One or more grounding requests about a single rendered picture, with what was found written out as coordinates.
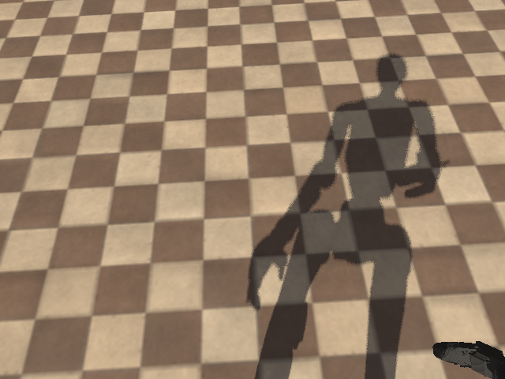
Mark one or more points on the right robot hand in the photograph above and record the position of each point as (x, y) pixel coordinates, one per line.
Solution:
(478, 356)

